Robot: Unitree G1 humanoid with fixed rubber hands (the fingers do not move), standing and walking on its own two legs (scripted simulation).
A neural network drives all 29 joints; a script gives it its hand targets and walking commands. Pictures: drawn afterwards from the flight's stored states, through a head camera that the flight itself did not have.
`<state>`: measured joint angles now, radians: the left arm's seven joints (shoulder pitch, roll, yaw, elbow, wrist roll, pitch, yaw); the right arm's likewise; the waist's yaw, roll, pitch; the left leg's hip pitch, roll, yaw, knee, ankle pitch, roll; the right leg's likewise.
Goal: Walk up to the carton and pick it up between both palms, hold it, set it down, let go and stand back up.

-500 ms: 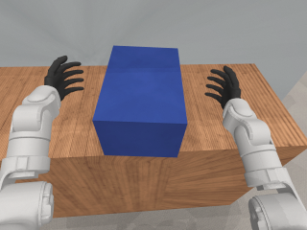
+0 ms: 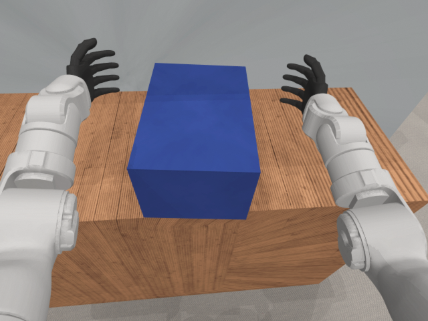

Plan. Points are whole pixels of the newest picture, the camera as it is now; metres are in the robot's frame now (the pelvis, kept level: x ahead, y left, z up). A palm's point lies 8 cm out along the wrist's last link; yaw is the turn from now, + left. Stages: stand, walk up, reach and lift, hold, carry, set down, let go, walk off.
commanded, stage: reach and lift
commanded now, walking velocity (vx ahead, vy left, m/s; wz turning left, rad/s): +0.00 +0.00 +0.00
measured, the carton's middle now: (198, 137) +0.48 +0.02 +0.05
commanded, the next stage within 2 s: none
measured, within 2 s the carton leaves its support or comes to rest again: neither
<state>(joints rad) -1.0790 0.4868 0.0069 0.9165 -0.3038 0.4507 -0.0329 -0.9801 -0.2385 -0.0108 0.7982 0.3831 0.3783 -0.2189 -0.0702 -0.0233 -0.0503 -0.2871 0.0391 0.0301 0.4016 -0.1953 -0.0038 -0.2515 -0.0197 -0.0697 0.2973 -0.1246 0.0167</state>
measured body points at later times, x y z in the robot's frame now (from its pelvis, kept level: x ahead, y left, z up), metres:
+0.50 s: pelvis +0.00 +0.00 -0.01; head +0.05 +0.02 +0.44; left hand +0.46 +0.20 +0.08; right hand +0.43 -0.16 +0.08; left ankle +0.00 +0.12 -0.75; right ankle +0.01 -0.13 -0.75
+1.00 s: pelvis +0.00 +0.00 -0.01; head +0.03 +0.03 +0.44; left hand +0.47 +0.18 +0.11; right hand +0.44 -0.13 +0.10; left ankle +0.00 +0.12 -0.75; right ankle +0.01 -0.13 -0.75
